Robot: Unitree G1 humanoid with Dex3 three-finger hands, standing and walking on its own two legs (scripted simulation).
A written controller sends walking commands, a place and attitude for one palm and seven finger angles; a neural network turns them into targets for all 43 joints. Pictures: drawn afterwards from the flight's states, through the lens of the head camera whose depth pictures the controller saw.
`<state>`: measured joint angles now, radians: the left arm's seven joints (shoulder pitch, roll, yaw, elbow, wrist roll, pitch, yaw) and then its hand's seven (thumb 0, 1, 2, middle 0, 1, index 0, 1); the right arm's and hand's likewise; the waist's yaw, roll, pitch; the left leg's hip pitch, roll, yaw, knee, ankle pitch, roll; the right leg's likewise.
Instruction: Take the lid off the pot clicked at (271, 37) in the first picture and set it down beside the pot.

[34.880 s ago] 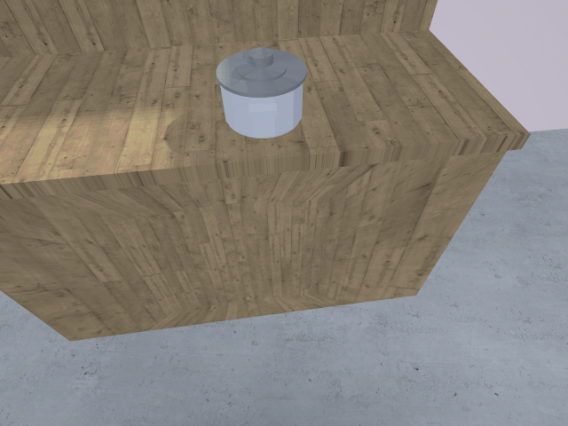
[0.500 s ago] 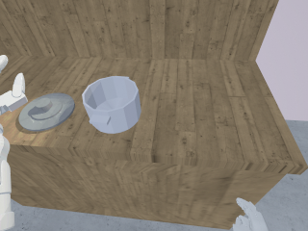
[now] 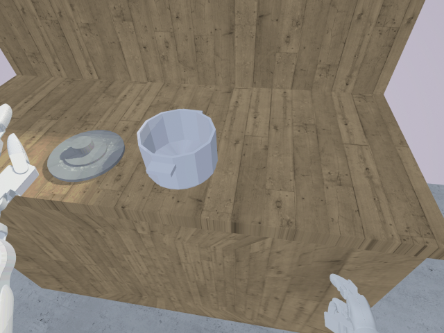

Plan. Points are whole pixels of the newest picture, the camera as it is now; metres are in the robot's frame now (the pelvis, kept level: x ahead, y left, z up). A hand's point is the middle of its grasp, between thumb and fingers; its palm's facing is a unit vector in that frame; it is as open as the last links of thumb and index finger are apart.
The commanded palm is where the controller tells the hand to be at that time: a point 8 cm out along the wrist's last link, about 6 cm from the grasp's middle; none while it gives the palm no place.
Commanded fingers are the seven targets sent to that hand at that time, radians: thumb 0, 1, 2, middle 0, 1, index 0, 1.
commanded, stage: draw the hand back to the body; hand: left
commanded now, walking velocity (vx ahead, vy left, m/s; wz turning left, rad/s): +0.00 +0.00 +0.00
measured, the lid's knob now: (82, 145) +0.48 +0.40 +0.06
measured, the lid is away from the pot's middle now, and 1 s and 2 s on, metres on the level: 0.24 0.24 0.24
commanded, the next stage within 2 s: step back with the hand held close in 0.48 s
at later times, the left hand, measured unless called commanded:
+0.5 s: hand out of the picture +0.18 +0.29 +0.24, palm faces +0.45 -0.84 -0.30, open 7.5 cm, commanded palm +0.12 +0.33 +0.24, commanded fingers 0.00 0.90 0.90 -0.20 -0.30 -0.20 -0.30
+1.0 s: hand out of the picture +0.17 +0.30 +0.21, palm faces +0.28 -0.81 -0.52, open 7.5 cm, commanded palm +0.10 +0.36 +0.24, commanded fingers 0.00 0.90 0.90 -0.20 -0.30 -0.20 -0.30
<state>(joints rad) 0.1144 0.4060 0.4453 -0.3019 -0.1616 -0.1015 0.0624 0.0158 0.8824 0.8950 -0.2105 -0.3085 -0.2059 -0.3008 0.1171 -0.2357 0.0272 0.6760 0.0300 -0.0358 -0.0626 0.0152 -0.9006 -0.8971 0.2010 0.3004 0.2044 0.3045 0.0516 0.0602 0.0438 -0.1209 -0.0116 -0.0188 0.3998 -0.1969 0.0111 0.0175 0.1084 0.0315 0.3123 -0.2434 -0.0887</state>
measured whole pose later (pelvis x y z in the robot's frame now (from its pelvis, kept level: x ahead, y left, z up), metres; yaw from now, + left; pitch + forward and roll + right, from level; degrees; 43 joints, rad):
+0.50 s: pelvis -0.01 +0.05 +0.00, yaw +0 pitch -6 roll -1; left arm 0.36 0.36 0.39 -0.59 -0.13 -0.12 0.07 0.02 0.89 0.90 -0.21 -0.31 -0.21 -0.30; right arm 0.13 -0.21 0.04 0.66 0.01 -0.06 -0.05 0.02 -0.90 -0.90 0.20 0.30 0.20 0.30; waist 0.07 0.05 0.03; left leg -0.11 -0.06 0.00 0.40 -0.18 0.07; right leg 0.03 0.05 0.04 0.31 -0.24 -0.02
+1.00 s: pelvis -0.04 +0.08 -0.01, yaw -2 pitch +1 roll -2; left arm 0.60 0.50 0.50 -0.80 -0.08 -0.19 0.08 0.02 0.88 0.89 -0.22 -0.31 -0.21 -0.30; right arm 0.21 -0.23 0.00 0.52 0.02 -0.01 -0.04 0.02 -0.90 -0.90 0.20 0.30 0.20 0.30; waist 0.00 -0.03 0.06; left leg -0.33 -0.08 0.05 0.47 -0.16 0.12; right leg -0.23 0.03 0.05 0.48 -0.26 0.01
